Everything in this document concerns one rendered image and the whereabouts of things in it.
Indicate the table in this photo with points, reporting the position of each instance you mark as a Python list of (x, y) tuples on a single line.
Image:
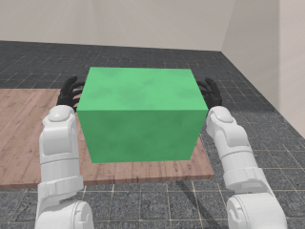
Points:
[(21, 123)]

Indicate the left robot forearm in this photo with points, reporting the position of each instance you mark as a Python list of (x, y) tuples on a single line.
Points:
[(59, 153)]

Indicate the robot left upper arm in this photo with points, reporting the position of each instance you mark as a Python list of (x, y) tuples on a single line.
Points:
[(71, 215)]

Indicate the robot right upper arm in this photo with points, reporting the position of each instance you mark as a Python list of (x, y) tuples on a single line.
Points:
[(254, 211)]

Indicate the left robot hand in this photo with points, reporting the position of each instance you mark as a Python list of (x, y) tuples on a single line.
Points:
[(67, 93)]

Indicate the right robot forearm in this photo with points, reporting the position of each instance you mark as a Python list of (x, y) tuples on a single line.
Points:
[(241, 172)]

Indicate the carton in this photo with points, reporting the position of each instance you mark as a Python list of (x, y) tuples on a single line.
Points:
[(140, 114)]

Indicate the right robot hand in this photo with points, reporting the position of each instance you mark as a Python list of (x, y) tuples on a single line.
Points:
[(212, 94)]

